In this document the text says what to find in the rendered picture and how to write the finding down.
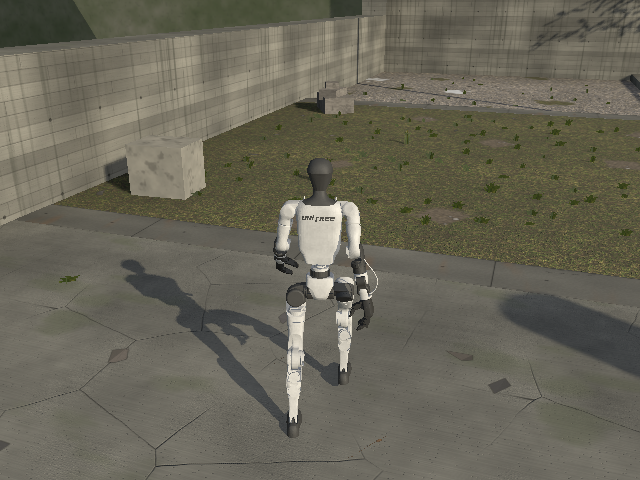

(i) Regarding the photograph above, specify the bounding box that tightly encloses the right robot forearm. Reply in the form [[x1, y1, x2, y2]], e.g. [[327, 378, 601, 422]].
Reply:
[[351, 243, 372, 300]]

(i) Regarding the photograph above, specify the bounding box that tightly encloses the left robot forearm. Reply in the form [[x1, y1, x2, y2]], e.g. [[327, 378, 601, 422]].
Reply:
[[273, 237, 287, 264]]

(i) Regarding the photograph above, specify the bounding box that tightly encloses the robot left thigh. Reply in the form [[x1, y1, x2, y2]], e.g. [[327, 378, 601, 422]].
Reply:
[[286, 282, 307, 369]]

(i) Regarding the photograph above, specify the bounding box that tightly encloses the robot left hand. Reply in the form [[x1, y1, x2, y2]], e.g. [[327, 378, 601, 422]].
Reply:
[[276, 256, 299, 275]]

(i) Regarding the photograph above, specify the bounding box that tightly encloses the robot left upper arm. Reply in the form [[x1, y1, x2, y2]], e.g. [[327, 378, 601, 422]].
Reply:
[[275, 200, 300, 252]]

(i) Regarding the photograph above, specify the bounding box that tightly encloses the robot right hand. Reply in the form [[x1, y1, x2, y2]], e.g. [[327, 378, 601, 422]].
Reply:
[[349, 298, 374, 331]]

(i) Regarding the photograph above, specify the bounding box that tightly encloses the robot right upper arm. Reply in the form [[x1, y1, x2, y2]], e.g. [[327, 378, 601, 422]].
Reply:
[[340, 201, 361, 259]]

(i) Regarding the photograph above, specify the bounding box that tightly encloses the left robot foot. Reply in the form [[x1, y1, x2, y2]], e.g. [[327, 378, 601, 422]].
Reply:
[[286, 409, 302, 438]]

